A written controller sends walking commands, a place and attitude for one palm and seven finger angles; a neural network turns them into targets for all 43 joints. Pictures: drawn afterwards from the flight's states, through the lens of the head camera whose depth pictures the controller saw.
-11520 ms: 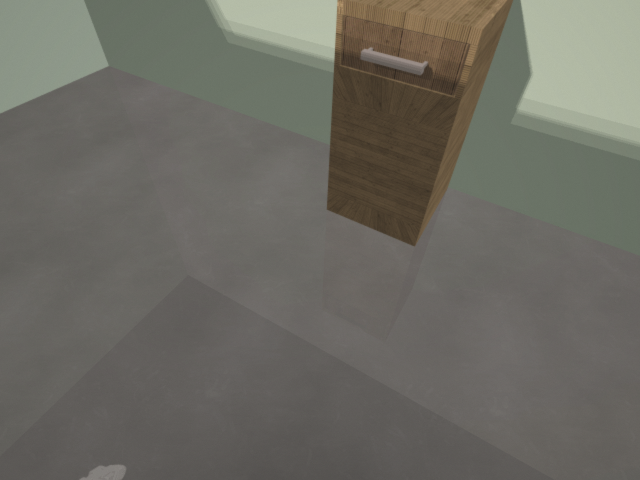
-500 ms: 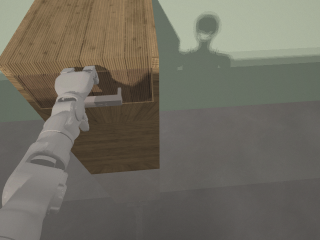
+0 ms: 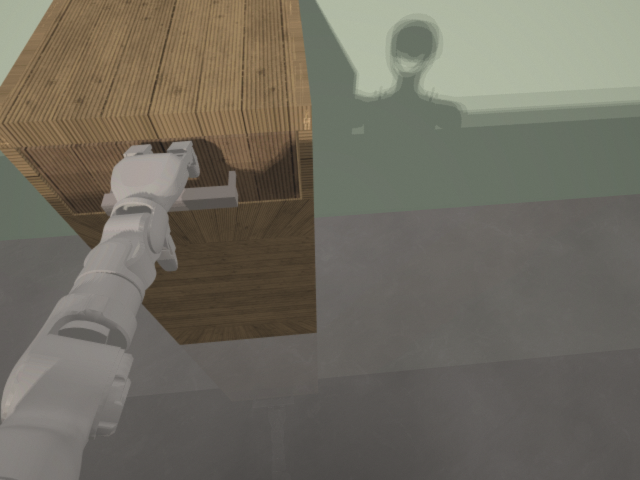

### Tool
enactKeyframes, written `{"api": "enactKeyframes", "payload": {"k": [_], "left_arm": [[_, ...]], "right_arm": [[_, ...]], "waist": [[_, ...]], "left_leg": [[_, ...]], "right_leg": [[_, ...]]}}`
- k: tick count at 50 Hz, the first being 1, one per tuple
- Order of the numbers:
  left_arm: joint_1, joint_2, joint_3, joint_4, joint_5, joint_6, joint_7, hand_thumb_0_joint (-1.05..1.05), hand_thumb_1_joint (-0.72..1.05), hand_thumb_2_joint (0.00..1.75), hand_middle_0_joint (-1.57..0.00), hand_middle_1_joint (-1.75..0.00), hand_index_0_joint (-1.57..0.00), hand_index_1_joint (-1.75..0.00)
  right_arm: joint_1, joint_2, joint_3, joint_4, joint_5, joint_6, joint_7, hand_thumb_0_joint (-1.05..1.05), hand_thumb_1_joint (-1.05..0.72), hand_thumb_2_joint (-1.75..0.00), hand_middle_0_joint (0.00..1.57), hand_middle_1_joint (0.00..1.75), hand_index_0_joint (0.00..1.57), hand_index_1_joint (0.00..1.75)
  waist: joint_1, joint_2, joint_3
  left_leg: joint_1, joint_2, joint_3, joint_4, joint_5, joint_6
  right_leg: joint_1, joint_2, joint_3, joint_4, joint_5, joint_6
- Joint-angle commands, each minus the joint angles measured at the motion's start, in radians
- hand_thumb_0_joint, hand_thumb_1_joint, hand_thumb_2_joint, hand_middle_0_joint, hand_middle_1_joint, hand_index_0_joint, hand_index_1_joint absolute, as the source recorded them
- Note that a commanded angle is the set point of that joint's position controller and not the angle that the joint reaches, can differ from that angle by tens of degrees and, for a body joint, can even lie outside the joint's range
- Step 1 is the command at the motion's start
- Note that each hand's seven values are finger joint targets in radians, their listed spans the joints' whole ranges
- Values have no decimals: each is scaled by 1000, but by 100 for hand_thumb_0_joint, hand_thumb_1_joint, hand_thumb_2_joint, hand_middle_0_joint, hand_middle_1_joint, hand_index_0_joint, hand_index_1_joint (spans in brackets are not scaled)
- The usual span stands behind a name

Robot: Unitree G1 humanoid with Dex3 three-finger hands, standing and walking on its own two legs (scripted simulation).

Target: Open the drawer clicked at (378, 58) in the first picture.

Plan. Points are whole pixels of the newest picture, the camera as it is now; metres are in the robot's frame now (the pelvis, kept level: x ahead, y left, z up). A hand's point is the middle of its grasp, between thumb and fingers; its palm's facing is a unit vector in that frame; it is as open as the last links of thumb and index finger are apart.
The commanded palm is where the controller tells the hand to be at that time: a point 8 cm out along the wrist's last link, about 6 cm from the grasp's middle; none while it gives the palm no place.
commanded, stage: lower the fingers behind the handle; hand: left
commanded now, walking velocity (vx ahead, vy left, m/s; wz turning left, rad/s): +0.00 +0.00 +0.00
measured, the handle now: (173, 190) +0.54 +0.20 +0.01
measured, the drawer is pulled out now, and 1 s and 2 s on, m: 0.00 0.00 0.00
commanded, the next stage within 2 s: close the thumb around the handle in 1.26 s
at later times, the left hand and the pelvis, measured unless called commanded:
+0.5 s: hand (179, 215) +0.49 +0.19 +0.01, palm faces -0.07 -0.04 -1.00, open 13.8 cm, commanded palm +0.47 +0.19 +0.06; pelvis +0.00 +0.01 -0.01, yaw -1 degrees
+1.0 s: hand (178, 228) +0.48 +0.19 -0.01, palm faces -0.05 -0.02 -1.00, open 13.8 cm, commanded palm +0.46 +0.19 +0.04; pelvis -0.01 +0.01 -0.02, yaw +0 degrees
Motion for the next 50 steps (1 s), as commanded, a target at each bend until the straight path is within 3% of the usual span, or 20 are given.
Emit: {"api": "enactKeyframes", "payload": {"k": [1,2,5,7,9,11,13,16,18,21,25,28,30,32,40,41,45,47,49,50], "left_arm": [[-458,203,59,-191,11,-30,88,0,-50,30,-30,-120,-30,-120],[-482,223,73,-201,16,-28,103,0,-50,30,-30,-120,-30,-120],[-514,200,53,-178,22,1,132,0,-50,30,-30,-120,-30,-120],[-507,215,70,-172,29,19,143,0,-50,30,-30,-120,-30,-120],[-522,177,43,-151,24,37,140,0,-50,30,-30,-120,-30,-120],[-500,184,46,-124,21,50,134,0,-50,30,-30,-120,-30,-120],[-503,218,67,-121,25,51,129,0,-50,30,-30,-120,-30,-120],[-482,194,56,-131,29,35,123,0,-50,30,-30,-120,-30,-120],[-477,191,57,-121,29,30,125,0,-50,30,-30,-120,-30,-120],[-425,225,97,-113,34,18,134,0,-50,30,-30,-120,-30,-120],[-431,233,101,-120,40,17,152,0,-50,30,-30,-120,-30,-120],[-441,201,78,-122,39,22,162,0,-50,30,-30,-120,-30,-120],[-448,234,99,-137,40,10,163,0,-50,30,-30,-120,-30,-120],[-452,187,68,-153,38,0,164,0,-50,30,-30,-120,-30,-120],[-459,112,25,-119,45,4,194,0,-50,30,-30,-120,-30,-120],[-428,132,45,-85,50,17,200,0,-50,30,-30,-120,-30,-120],[-483,96,9,-95,42,44,201,0,-50,30,-30,-120,-30,-120],[-479,141,40,-88,41,53,198,0,-50,30,-30,-120,-30,-120],[-490,121,23,-75,34,61,188,0,-50,30,-30,-120,-30,-120],[-489,145,35,-77,39,60,185,0,-50,30,-30,-120,-30,-120]], "right_arm": [[114,-145,-56,-48,-3,-22,-6,0,-90,-90,20,30,20,30],[118,-148,-57,-45,-5,-23,-4,0,-90,-90,20,30,20,30],[122,-147,-58,-37,-6,-25,4,0,-90,-90,20,30,20,30],[125,-146,-59,-35,-9,-25,6,0,-90,-90,20,30,20,30],[126,-145,-59,-31,-10,-23,8,0,-90,-90,20,30,20,30],[129,-148,-57,-31,-7,-24,5,0,-90,-90,20,30,20,30],[132,-150,-55,-33,-8,-23,0,0,-90,-90,20,30,20,30],[136,-145,-55,-37,-10,-27,-1,0,-90,-90,20,30,20,30],[140,-146,-56,-33,-13,-28,-1,0,-90,-90,20,30,20,30],[146,-144,-57,-37,-15,-29,-1,0,-90,-90,20,30,20,30],[152,-148,-58,-31,-16,-29,2,0,-90,-90,20,30,20,30],[150,-146,-62,-24,-17,-32,3,0,-90,-90,20,30,20,30],[158,-149,-63,-20,-19,-32,0,0,-90,-90,20,30,20,30],[156,-144,-66,-16,-23,-35,3,0,-90,-90,20,30,20,30],[158,-144,-72,1,-29,-32,17,0,-90,-90,20,30,20,30],[156,-146,-70,2,-27,-30,16,0,-90,-90,20,30,20,30],[151,-144,-67,-5,-28,-29,18,0,-90,-90,20,30,20,30],[151,-148,-64,-8,-27,-26,13,0,-90,-90,20,30,20,30],[151,-145,-59,-11,-26,-27,11,0,-90,-90,20,30,20,30],[153,-146,-57,-13,-24,-29,8,0,-90,-90,20,30,20,30]], "waist": [[-20,-13,-380],[-19,-1,-394],[-34,9,-411],[-23,29,-445],[-42,-1,-433],[-38,4,-421],[-37,-17,-431],[-30,18,-438],[-38,-4,-422],[-17,-4,-447],[-23,-7,-440],[-37,-3,-426],[-33,13,-473],[-38,43,-467],[-57,47,-444],[-48,40,-435],[-65,48,-444],[-59,25,-461],[-65,16,-441],[-62,26,-439]], "left_leg": [[294,-67,-29,20,359,50],[292,-65,-30,26,367,48],[286,-67,-29,42,370,48],[291,-67,-29,50,388,45],[284,-66,-33,58,394,46],[274,-66,-29,55,374,47],[252,-68,-30,57,365,49],[263,-65,-31,65,387,47],[250,-62,-31,71,379,49],[233,-63,-27,80,398,48],[207,-61,-29,87,385,46],[214,-59,-27,95,370,47],[223,-60,-34,101,384,46],[250,-57,-36,112,404,44],[259,-45,-63,136,391,36],[247,-44,-65,135,378,34],[246,-44,-66,138,355,35],[237,-45,-64,137,346,38],[223,-47,-62,132,334,40],[219,-47,-59,131,333,40]], "right_leg": [[52,44,33,-54,408,1],[46,44,32,-44,408,1],[30,46,32,-36,411,2],[39,47,31,-25,430,0],[29,49,27,-23,433,1],[23,50,28,-27,425,3],[45,49,32,-23,432,5],[25,51,29,-13,437,1],[14,52,29,-11,430,4],[34,52,30,3,457,2],[22,52,28,11,447,3],[-8,53,27,7,426,4],[2,53,31,18,437,3],[-35,56,26,24,433,1],[-145,62,5,51,347,-5],[-149,63,3,53,331,-8],[-156,62,4,54,318,-5],[-134,62,8,53,322,-4],[-128,62,6,48,320,-4],[-124,61,8,49,323,-3]]}}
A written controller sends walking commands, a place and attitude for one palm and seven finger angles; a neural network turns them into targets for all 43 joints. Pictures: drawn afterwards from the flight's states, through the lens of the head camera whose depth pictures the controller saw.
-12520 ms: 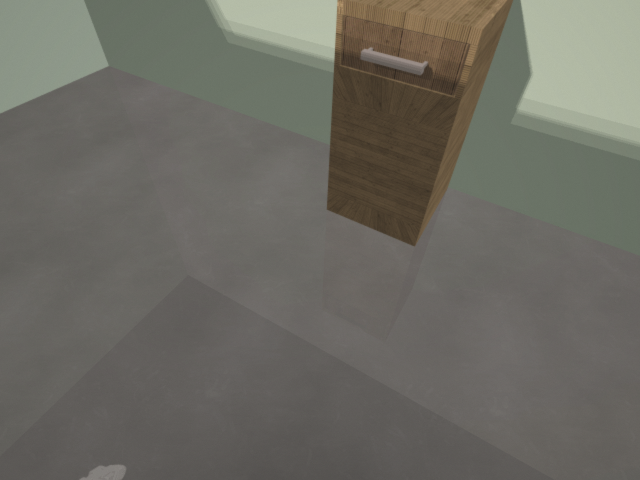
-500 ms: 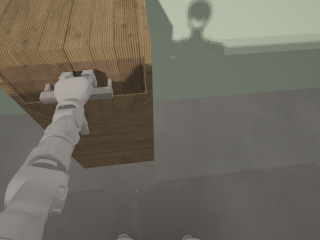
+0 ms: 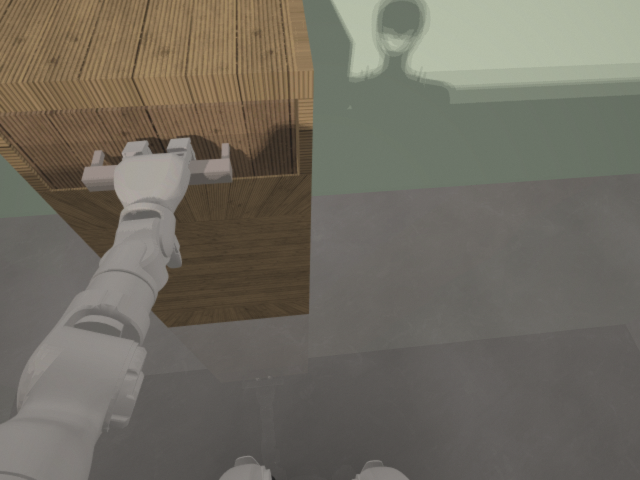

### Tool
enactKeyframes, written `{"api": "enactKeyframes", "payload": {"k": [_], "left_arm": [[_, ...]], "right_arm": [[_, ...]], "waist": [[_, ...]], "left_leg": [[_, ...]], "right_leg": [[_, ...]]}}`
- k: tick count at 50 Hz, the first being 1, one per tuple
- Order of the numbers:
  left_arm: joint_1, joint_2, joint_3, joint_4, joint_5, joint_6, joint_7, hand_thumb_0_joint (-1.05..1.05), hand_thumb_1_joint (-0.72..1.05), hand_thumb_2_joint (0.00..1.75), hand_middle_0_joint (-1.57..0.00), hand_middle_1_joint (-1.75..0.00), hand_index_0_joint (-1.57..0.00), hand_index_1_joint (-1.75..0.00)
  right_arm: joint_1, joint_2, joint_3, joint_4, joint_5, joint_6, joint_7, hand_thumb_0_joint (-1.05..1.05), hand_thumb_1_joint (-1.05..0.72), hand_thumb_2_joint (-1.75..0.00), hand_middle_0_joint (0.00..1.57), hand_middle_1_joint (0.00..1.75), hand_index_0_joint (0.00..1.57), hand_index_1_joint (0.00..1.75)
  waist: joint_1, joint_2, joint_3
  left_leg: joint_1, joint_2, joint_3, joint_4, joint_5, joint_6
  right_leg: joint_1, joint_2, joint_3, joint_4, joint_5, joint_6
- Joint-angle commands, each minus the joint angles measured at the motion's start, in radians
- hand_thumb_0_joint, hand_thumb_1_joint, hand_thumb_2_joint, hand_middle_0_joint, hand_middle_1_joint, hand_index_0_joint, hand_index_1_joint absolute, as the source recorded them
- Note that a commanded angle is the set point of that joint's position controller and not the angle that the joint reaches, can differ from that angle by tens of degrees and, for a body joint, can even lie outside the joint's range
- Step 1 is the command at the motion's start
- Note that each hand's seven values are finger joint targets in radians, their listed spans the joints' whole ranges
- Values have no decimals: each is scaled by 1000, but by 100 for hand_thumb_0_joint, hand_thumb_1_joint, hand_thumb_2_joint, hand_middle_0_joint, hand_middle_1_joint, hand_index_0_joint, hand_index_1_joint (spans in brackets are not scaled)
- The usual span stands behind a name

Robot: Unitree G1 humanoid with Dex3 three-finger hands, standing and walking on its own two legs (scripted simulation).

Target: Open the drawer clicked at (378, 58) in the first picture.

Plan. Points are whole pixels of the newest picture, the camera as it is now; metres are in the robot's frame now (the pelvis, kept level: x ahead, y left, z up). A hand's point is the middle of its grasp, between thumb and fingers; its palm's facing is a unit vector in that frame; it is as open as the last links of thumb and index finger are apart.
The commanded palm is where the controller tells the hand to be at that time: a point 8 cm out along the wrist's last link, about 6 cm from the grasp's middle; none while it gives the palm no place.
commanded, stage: lower the fingers behind the handle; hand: left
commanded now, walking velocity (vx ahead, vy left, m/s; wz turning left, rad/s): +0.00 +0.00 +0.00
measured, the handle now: (161, 163) +0.55 +0.19 +0.03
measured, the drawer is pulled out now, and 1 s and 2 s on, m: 0.00 0.00 0.02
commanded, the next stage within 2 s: close the thumb around the handle in 0.26 s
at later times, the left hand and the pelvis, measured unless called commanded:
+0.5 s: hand (174, 205) +0.48 +0.17 +0.01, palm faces -0.06 -0.03 -1.00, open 13.4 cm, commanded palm +0.47 +0.18 +0.06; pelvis +0.00 -0.01 +0.00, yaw -1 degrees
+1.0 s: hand (173, 203) +0.49 +0.18 +0.01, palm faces -0.05 -0.04 -1.00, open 6.1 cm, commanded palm +0.47 +0.18 +0.06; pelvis +0.01 +0.00 +0.00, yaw -1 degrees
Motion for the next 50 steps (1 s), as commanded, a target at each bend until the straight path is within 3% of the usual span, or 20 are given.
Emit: {"api": "enactKeyframes", "payload": {"k": [1,2,6,8,14,15,18,20,21,23,24,30,36,38,41,43,44,47,48,50], "left_arm": [[-428,200,48,-161,4,-2,23,0,-50,30,-30,-120,-30,-120],[-450,190,34,-181,2,-7,20,0,-50,30,-30,-120,-30,-120],[-417,171,33,-191,2,-26,15,0,-50,30,-30,-120,-30,-120],[-397,207,66,-193,3,-31,22,0,-50,30,-30,-120,-30,-120],[-409,186,56,-188,3,-17,48,0,-50,30,-30,-120,-30,-120],[-424,214,71,-208,4,-19,50,0,-50,30,-30,-120,-30,-120],[-402,217,67,-202,7,-9,45,0,-50,30,-30,-120,-30,-120],[-404,204,60,-196,1,-11,42,0,-39,35,-31,-121,-31,-121],[-401,238,83,-195,3,-11,41,0,-33,37,-31,-122,-31,-122],[-387,229,74,-185,-2,-10,37,0,-22,42,-32,-123,-32,-123],[-392,257,96,-187,-3,-14,35,0,-16,44,-32,-124,-32,-124],[-345,239,88,-200,-3,-30,31,0,17,59,-35,-127,-35,-127],[-357,279,111,-198,2,-25,39,0,51,73,-37,-131,-37,-131],[-359,235,80,-200,4,-20,40,0,62,78,-38,-132,-38,-132],[-353,249,97,-212,2,-20,40,0,79,85,-39,-134,-39,-134],[-342,232,84,-198,1,-13,36,0,90,90,-40,-135,-40,-135],[-349,220,78,-192,-5,-12,33,0,90,90,-40,-135,-40,-135],[-337,265,105,-187,1,-7,29,0,90,90,-40,-135,-40,-135],[-334,235,82,-195,-2,-7,26,0,90,90,-40,-135,-40,-135],[-349,267,105,-197,3,-14,28,0,90,90,-40,-135,-40,-135]], "right_arm": [[157,-167,-51,-49,7,-8,-19,0,-90,-90,20,30,20,30],[155,-165,-48,-50,7,-10,-22,0,-90,-90,20,30,20,30],[158,-158,-51,-56,5,-16,-22,0,-90,-90,20,30,20,30],[162,-160,-50,-56,5,-15,-21,0,-90,-90,20,30,20,30],[156,-160,-50,-50,3,-17,-17,0,-90,-90,20,30,20,30],[160,-163,-51,-50,5,-17,-18,0,-90,-90,20,30,20,30],[156,-161,-50,-51,7,-14,-20,0,-90,-90,20,30,20,30],[159,-161,-51,-47,7,-15,-21,0,-90,-90,20,30,20,30],[154,-164,-50,-44,9,-15,-22,0,-90,-90,20,30,20,30],[153,-162,-48,-48,10,-16,-24,0,-90,-90,20,30,20,30],[154,-165,-46,-46,9,-14,-26,0,-90,-90,20,30,20,30],[151,-161,-49,-53,11,-14,-27,0,-90,-90,20,30,20,30],[149,-166,-49,-50,11,-12,-29,0,-90,-90,20,30,20,30],[149,-163,-49,-53,10,-11,-26,0,-90,-90,20,30,20,30],[151,-164,-52,-50,8,-9,-23,0,-90,-90,20,30,20,30],[149,-163,-52,-52,10,-6,-23,0,-90,-90,20,30,20,30],[145,-162,-51,-50,8,-6,-23,0,-90,-90,20,30,20,30],[146,-168,-49,-53,10,-3,-26,0,-90,-90,20,30,20,30],[147,-163,-48,-58,10,-4,-25,0,-90,-90,20,30,20,30],[149,-167,-49,-55,11,-2,-28,0,-90,-90,20,30,20,30]], "waist": [[-31,11,-402],[-38,15,-399],[-26,32,-409],[-14,14,-407],[-23,-2,-395],[-19,8,-421],[-12,21,-428],[-19,9,-419],[-13,18,-409],[-14,1,-404],[-11,-13,-410],[1,12,-414],[-1,6,-416],[-5,16,-403],[3,21,-444],[-3,1,-421],[-9,-2,-410],[2,-6,-413],[3,10,-417],[-2,-8,-423]], "left_leg": [[420,-56,-43,-47,388,27],[417,-56,-41,-48,380,28],[430,-55,-42,-43,405,26],[415,-54,-40,-43,409,27],[393,-57,-37,-50,387,28],[399,-56,-35,-50,384,28],[397,-61,-30,-53,391,27],[397,-61,-28,-54,389,29],[389,-60,-26,-54,381,29],[374,-64,-20,-60,369,31],[367,-64,-23,-58,380,32],[376,-67,-15,-59,403,29],[369,-65,-14,-54,407,29],[383,-64,-16,-57,421,27],[403,-64,-16,-49,452,26],[393,-63,-17,-52,447,26],[389,-64,-16,-50,447,27],[377,-65,-13,-55,436,28],[386,-67,-13,-59,439,27],[388,-63,-19,-56,441,28]], "right_leg": [[72,61,17,-106,373,-14],[75,59,19,-108,373,-12],[71,61,17,-101,386,-15],[90,61,17,-99,394,-15],[99,60,18,-107,391,-14],[110,59,22,-103,395,-12],[129,58,25,-108,413,-13],[132,58,25,-114,419,-11],[132,56,28,-113,416,-11],[152,55,31,-121,423,-9],[170,53,34,-118,441,-10],[176,52,33,-115,470,-10],[176,50,35,-111,481,-8],[160,53,29,-111,474,-10],[174,53,31,-105,507,-10],[170,53,27,-106,501,-9],[171,52,30,-112,507,-9],[186,51,33,-109,509,-8],[186,52,30,-111,510,-9],[183,52,30,-108,501,-8]]}}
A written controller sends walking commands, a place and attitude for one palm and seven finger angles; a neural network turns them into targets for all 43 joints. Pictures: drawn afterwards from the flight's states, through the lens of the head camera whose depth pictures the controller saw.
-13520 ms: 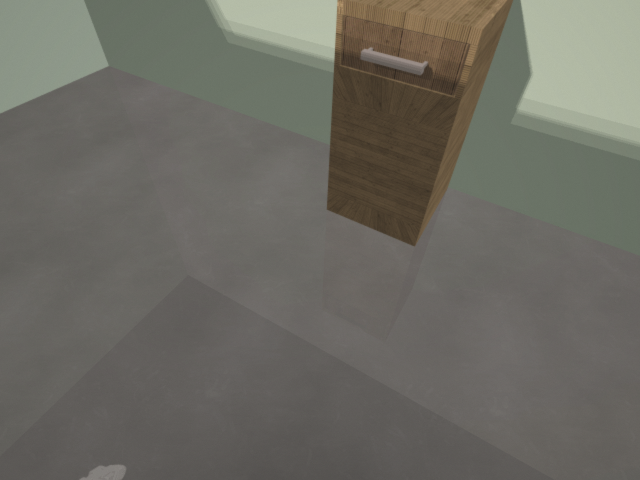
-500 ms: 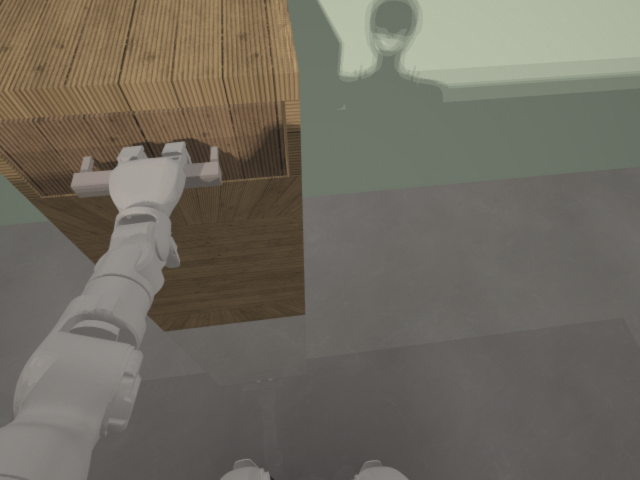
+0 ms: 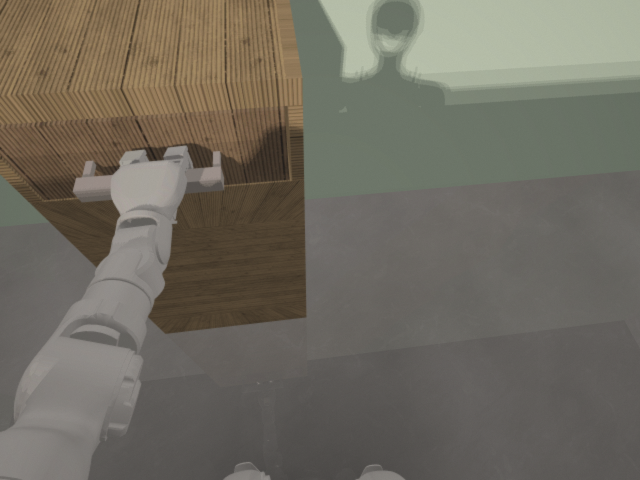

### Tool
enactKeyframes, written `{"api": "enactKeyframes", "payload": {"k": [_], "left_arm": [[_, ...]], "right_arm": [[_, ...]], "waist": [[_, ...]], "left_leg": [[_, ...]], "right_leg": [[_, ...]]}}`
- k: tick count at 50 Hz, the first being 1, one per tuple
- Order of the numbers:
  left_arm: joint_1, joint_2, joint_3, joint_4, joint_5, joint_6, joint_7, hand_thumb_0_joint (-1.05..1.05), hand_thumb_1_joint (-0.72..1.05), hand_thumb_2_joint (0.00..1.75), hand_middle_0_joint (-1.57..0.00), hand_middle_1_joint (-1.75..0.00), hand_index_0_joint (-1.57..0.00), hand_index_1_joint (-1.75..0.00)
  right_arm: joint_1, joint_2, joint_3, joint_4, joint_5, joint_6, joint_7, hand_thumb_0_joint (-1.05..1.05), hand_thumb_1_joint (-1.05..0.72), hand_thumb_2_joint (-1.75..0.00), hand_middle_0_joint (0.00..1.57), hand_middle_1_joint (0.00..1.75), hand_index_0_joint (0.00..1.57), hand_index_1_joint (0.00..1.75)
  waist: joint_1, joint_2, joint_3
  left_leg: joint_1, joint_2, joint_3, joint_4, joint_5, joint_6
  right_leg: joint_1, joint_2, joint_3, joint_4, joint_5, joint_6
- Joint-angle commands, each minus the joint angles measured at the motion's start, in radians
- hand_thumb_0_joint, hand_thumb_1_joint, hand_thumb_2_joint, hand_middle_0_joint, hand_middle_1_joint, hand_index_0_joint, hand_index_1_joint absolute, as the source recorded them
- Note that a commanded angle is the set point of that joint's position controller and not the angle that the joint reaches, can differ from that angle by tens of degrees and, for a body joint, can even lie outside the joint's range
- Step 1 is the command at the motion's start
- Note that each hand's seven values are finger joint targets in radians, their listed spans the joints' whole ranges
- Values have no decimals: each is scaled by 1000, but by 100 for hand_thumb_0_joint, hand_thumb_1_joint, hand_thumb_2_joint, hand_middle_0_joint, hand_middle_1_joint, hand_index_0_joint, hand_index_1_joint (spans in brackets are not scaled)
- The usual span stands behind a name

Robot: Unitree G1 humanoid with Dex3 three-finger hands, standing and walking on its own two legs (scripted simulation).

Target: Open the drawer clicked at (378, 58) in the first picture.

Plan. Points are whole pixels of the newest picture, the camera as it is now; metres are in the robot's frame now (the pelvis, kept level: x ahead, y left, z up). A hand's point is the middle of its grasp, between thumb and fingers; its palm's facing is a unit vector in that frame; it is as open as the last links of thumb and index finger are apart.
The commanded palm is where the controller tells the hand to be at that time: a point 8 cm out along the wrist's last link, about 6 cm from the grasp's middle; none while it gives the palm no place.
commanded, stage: close the thumb around the handle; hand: left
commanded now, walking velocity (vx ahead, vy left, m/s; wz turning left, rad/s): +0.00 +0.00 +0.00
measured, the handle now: (153, 173) +0.54 +0.20 +0.03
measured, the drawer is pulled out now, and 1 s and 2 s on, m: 0.00 0.02 0.09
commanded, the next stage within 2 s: pull the drawer open in 0.06 s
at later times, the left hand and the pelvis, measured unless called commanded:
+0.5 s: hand (165, 219) +0.47 +0.19 +0.01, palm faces -0.04 -0.06 -1.00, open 6.1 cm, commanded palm +0.42 +0.19 +0.06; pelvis +0.01 +0.00 +0.01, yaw -2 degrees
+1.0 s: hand (163, 222) +0.46 +0.19 +0.01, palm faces -0.06 -0.04 -1.00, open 6.1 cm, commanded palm +0.43 +0.19 +0.06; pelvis +0.01 -0.01 +0.00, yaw +0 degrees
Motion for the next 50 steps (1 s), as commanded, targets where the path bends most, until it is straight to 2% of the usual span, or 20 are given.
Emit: {"api": "enactKeyframes", "payload": {"k": [1,2,5,8,15,18,24,25,27,29,30,31,33,35,39,42,43,45,48,50], "left_arm": [[-390,250,61,-164,-3,3,33,0,90,90,-40,-135,-40,-135],[-389,240,53,-163,-3,5,33,0,90,90,-40,-135,-40,-135],[-373,284,86,-161,-6,1,30,0,90,90,-40,-135,-40,-135],[-372,241,57,-179,-4,-5,32,0,90,90,-40,-135,-40,-135],[-194,231,88,-218,-20,-18,26,0,90,90,-40,-135,-40,-135],[-143,174,54,-257,-26,-16,27,0,90,90,-40,-135,-40,-135],[19,188,91,-372,-38,-2,34,0,90,90,-40,-135,-40,-135],[21,159,62,-392,-36,2,33,0,90,90,-40,-135,-40,-135],[71,141,56,-424,-40,17,36,0,90,90,-40,-135,-40,-135],[-235,185,45,-399,-22,14,48,0,90,90,-40,-135,-40,-135],[-287,227,69,-386,-4,12,55,0,90,90,-40,-135,-40,-135],[-234,232,81,-299,12,28,59,0,90,90,-40,-135,-40,-135],[-268,170,36,-298,7,33,61,0,90,90,-40,-135,-40,-135],[-303,177,43,-299,-3,29,58,0,90,90,-40,-135,-40,-135],[-329,153,25,-272,-11,17,44,0,90,90,-40,-135,-40,-135],[-325,172,34,-253,-9,4,39,0,90,90,-40,-135,-40,-135],[-332,193,46,-254,-5,-1,39,0,90,90,-40,-135,-40,-135],[-271,172,46,-275,-8,-17,35,0,90,90,-40,-135,-40,-135],[-197,175,59,-271,-14,-26,34,0,90,90,-40,-135,-40,-135],[-152,157,53,-290,-17,-35,32,0,90,90,-40,-135,-40,-135]], "right_arm": [[146,-162,-56,-46,3,-7,-15,0,-90,-90,20,30,20,30],[144,-160,-56,-47,4,-7,-15,0,-90,-90,20,30,20,30],[146,-163,-53,-50,3,-5,-18,0,-90,-90,20,30,20,30],[141,-159,-56,-52,4,-7,-17,0,-90,-90,20,30,20,30],[123,-154,-59,-73,3,-1,-6,0,-90,-90,20,30,20,30],[108,-151,-64,-83,7,-1,-1,0,-90,-90,20,30,20,30],[77,-151,-69,-101,5,7,9,0,-90,-90,20,30,20,30],[72,-150,-68,-105,7,8,10,0,-90,-90,20,30,20,30],[56,-149,-70,-109,9,9,14,0,-90,-90,20,30,20,30],[82,-157,-68,-63,5,9,2,0,-90,-90,20,30,20,30],[93,-160,-72,-56,4,6,-1,0,-90,-90,20,30,20,30],[92,-155,-70,-49,3,9,-5,0,-90,-90,20,30,20,30],[91,-150,-71,-51,1,6,-5,0,-90,-90,20,30,20,30],[96,-149,-70,-51,1,7,-5,0,-90,-90,20,30,20,30],[90,-144,-65,-58,0,8,-8,0,-90,-90,20,30,20,30],[86,-147,-63,-67,2,4,-13,0,-90,-90,20,30,20,30],[87,-146,-61,-69,3,3,-14,0,-90,-90,20,30,20,30],[87,-140,-64,-83,0,0,-13,0,-90,-90,20,30,20,30],[77,-138,-63,-90,2,-1,-10,0,-90,-90,20,30,20,30],[76,-137,-65,-98,3,-3,-7,0,-90,-90,20,30,20,30]], "waist": [[1,-8,-420],[-2,2,-407],[11,-7,-429],[6,1,-417],[61,8,-452],[63,-14,-414],[102,-20,-452],[92,-21,-430],[97,-20,-410],[20,-42,-353],[25,-8,-376],[33,-11,-361],[25,-5,-381],[24,5,-415],[14,-22,-416],[14,-27,-399],[20,-16,-403],[41,-13,-456],[56,-21,-422],[70,-21,-435]], "left_leg": [[356,-70,-27,-25,438,33],[360,-69,-26,-29,431,33],[346,-72,-25,-28,439,34],[365,-68,-27,-30,445,32],[389,-68,-18,-41,504,28],[393,-65,-11,-51,495,28],[435,-64,-7,-59,620,28],[441,-63,-10,-65,624,28],[455,-62,-6,-67,642,29],[429,-61,-16,-56,563,29],[435,-65,-14,-53,553,30],[429,-68,-16,-49,554,28],[453,-67,-18,-45,563,27],[466,-68,-23,-38,576,27],[446,-71,-29,-30,555,29],[411,-75,-24,-30,496,32],[403,-76,-24,-30,490,31],[414,-79,-20,-25,516,32],[389,-79,-12,-32,481,32],[389,-78,-13,-38,486,31]], "right_leg": [[156,44,16,-81,498,-5],[147,44,15,-87,483,-5],[178,42,20,-81,506,-5],[156,44,14,-82,492,-7],[219,46,13,-78,555,-11],[219,47,8,-90,549,-10],[300,42,13,-91,675,-11],[288,42,10,-93,674,-9],[289,42,8,-100,681,-8],[228,38,10,-100,631,-4],[216,38,15,-98,614,-5],[200,41,10,-93,593,-10],[182,40,8,-93,584,-11],[189,39,11,-85,591,-10],[189,39,12,-81,585,-9],[187,37,18,-85,563,-6],[190,36,18,-81,558,-8],[224,37,23,-72,590,-8],[235,38,22,-81,583,-8],[243,40,20,-76,576,-10]]}}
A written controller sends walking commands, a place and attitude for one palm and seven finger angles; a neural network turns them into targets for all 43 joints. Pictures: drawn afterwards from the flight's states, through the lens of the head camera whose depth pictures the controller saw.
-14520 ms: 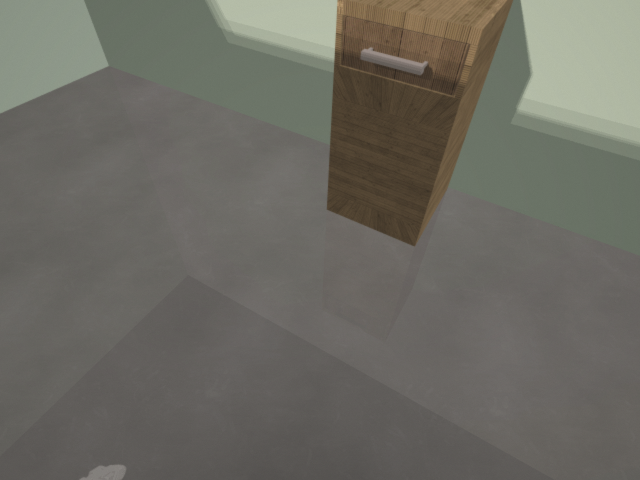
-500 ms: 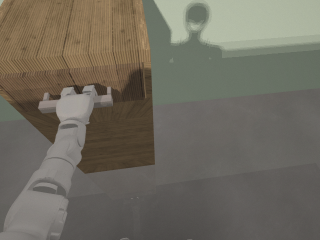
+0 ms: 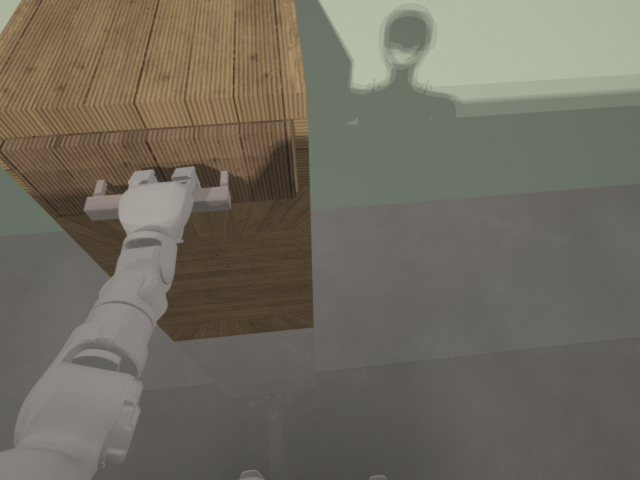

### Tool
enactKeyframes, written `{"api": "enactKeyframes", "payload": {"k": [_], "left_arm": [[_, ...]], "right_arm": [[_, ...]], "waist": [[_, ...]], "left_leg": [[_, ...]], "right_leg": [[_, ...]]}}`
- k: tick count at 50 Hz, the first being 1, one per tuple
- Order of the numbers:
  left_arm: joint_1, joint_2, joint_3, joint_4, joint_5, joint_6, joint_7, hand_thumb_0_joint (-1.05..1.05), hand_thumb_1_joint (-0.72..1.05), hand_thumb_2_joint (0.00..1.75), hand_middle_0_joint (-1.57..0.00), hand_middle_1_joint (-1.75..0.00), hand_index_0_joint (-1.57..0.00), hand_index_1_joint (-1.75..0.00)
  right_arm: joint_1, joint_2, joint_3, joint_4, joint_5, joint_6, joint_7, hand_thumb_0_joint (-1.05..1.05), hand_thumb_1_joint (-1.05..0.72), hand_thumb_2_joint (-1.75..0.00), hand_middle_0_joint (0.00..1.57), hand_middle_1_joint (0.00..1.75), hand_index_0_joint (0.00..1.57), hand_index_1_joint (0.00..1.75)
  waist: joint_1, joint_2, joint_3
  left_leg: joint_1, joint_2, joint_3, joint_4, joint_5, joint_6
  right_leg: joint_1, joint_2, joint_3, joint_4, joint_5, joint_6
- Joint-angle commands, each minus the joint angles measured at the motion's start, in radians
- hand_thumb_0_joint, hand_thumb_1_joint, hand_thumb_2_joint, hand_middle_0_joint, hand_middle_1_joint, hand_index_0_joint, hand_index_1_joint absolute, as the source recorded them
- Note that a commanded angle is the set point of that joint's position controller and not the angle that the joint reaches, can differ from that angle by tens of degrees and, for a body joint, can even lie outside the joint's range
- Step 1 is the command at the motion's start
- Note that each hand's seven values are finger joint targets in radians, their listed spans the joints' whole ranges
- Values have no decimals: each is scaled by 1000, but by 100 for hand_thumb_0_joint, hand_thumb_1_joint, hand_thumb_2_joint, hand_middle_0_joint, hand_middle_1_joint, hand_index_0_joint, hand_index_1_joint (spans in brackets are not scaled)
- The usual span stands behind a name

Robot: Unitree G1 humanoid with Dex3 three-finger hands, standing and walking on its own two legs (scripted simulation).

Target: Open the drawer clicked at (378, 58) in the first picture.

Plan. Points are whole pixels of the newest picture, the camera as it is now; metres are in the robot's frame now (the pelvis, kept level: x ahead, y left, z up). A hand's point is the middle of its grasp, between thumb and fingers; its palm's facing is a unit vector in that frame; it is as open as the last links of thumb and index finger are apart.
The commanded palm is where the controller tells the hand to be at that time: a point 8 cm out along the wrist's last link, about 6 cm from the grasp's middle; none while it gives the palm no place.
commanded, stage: pull the drawer open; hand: left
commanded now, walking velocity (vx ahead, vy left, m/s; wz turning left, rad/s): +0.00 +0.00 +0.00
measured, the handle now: (161, 192) +0.51 +0.21 +0.02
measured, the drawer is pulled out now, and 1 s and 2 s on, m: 0.02 0.09 0.15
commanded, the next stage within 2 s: none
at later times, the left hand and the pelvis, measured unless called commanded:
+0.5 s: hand (167, 278) +0.38 +0.19 +0.00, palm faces -0.01 -0.07 -1.00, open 6.1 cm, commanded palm +0.36 +0.20 +0.06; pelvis +0.02 +0.00 +0.01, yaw +0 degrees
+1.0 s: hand (166, 277) +0.38 +0.19 +0.00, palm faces -0.03 -0.03 -1.00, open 6.1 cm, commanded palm +0.36 +0.20 +0.06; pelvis -0.02 -0.01 +0.00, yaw +1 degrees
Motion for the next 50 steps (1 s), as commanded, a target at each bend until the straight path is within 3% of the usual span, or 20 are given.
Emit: {"api": "enactKeyframes", "payload": {"k": [1,4,6,7,9,10,15,19,21,23,24,25,28,29,34,36,44,47,48,50], "left_arm": [[-237,163,48,-225,-13,-26,49,0,90,90,-40,-135,-40,-135],[-87,160,65,-307,-27,-21,52,0,90,90,-40,-135,-40,-135],[7,164,75,-366,-37,-9,53,0,90,90,-40,-135,-40,-135],[40,135,49,-399,-47,0,51,0,90,90,-40,-135,-40,-135],[111,155,68,-470,-53,17,54,0,90,90,-40,-135,-40,-135],[148,121,40,-501,-53,28,55,0,90,90,-40,-135,-40,-135],[289,111,39,-601,-61,82,63,0,90,90,-40,-135,-40,-135],[405,93,31,-714,-65,108,62,0,90,90,-40,-135,-40,-135],[72,127,16,-671,-35,110,73,0,90,90,-40,-135,-40,-135],[51,126,21,-573,-11,111,78,0,90,90,-40,-135,-40,-135],[33,154,40,-559,-6,110,76,0,90,90,-40,-135,-40,-135],[18,145,31,-550,-2,106,74,0,90,90,-40,-135,-40,-135],[-32,105,-4,-516,-5,93,63,0,90,90,-40,-135,-40,-135],[-48,127,13,-494,-4,88,60,0,90,90,-40,-135,-40,-135],[-96,127,12,-432,-7,48,49,0,90,90,-40,-135,-40,-135],[-111,144,21,-421,-5,31,51,0,90,90,-40,-135,-40,-135],[-166,160,27,-357,3,1,74,0,90,90,-40,-135,-40,-135],[-165,158,22,-328,-11,2,78,0,90,90,-40,-135,-40,-135],[-176,183,39,-330,-13,-1,79,0,90,90,-40,-135,-40,-135],[-190,189,38,-332,-18,-6,80,0,90,90,-40,-135,-40,-135]], "right_arm": [[104,-142,-54,-71,4,-15,-4,0,-90,-90,20,30,20,30],[85,-142,-58,-89,4,-12,5,0,-90,-90,20,30,20,30],[70,-144,-59,-99,11,-12,10,0,-90,-90,20,30,20,30],[58,-145,-58,-104,11,-13,13,0,-90,-90,20,30,20,30],[39,-149,-57,-113,14,-14,14,0,-90,-90,20,30,20,30],[32,-146,-57,-117,16,-16,17,0,-90,-90,20,30,20,30],[-19,-146,-51,-129,20,-21,20,0,-90,-90,20,30,20,30],[-70,-142,-45,-153,17,-27,23,0,-90,-90,20,30,20,30],[-49,-147,-37,-109,17,-24,4,0,-90,-90,20,30,20,30],[-50,-138,-38,-99,14,-30,-7,0,-90,-90,20,30,20,30],[-52,-140,-37,-96,13,-27,-11,0,-90,-90,20,30,20,30],[-54,-135,-34,-97,14,-27,-14,0,-90,-90,20,30,20,30],[-65,-128,-35,-99,15,-24,-19,0,-90,-90,20,30,20,30],[-63,-128,-33,-99,14,-21,-22,0,-90,-90,20,30,20,30],[-67,-124,-27,-107,15,-20,-32,0,-90,-90,20,30,20,30],[-63,-120,-25,-110,15,-22,-36,0,-90,-90,20,30,20,30],[-29,-120,-30,-93,17,-28,-38,0,-90,-90,20,30,20,30],[-15,-122,-31,-86,22,-32,-39,0,-90,-90,20,30,20,30],[-9,-125,-31,-82,23,-33,-40,0,-90,-90,20,30,20,30],[0,-127,-32,-78,24,-35,-41,0,-90,-90,20,30,20,30]], "waist": [[43,5,-424],[76,-15,-474],[87,-40,-438],[83,-38,-419],[94,-44,-420],[92,-36,-408],[99,-38,-334],[115,-37,-338],[43,-40,-268],[56,-28,-256],[61,-36,-272],[71,-21,-308],[65,-15,-312],[62,-28,-311],[60,-74,-304],[67,-58,-311],[52,-62,-305],[51,-71,-289],[53,-88,-296],[54,-66,-310]], "left_leg": [[349,-70,-11,-22,499,39],[369,-70,-7,-29,561,40],[356,-69,-2,-45,546,41],[359,-70,2,-53,545,42],[369,-69,1,-63,575,40],[382,-68,1,-69,578,40],[410,-65,0,-91,578,37],[453,-61,-4,-95,638,35],[439,-64,-15,-83,548,33],[434,-73,-12,-84,489,33],[436,-75,-9,-81,489,34],[443,-79,-7,-80,497,33],[453,-80,-11,-69,508,33],[444,-80,-15,-66,504,33],[392,-88,-11,-64,426,37],[373,-93,-8,-61,400,38],[324,-92,-15,-60,314,43],[301,-93,-11,-69,263,45],[291,-93,-11,-70,262,47],[286,-94,-10,-73,255,47]], "right_leg": [[182,41,10,-71,581,-6],[248,43,13,-74,647,-7],[272,43,11,-83,662,-5],[281,41,11,-92,682,-3],[311,38,13,-95,707,-4],[302,39,8,-97,699,-3],[301,38,3,-116,679,-2],[324,34,4,-117,718,-4],[235,35,-4,-113,629,0],[206,36,-5,-118,548,-6],[224,33,3,-124,561,-8],[237,29,6,-112,578,-8],[217,28,3,-107,574,-10],[222,27,5,-108,571,-10],[231,19,15,-113,551,-4],[233,16,20,-109,546,-2],[197,21,26,-119,437,-4],[193,20,32,-134,390,1],[205,19,36,-134,394,2],[216,16,41,-136,393,2]]}}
